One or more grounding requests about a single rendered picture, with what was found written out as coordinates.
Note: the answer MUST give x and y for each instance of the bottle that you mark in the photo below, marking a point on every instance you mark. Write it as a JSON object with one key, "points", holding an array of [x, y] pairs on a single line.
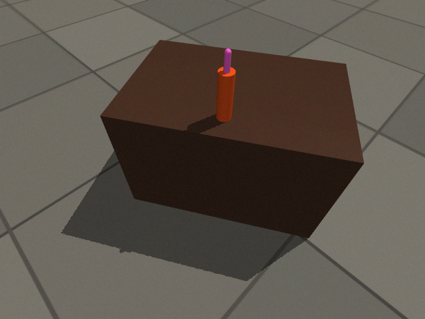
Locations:
{"points": [[225, 89]]}

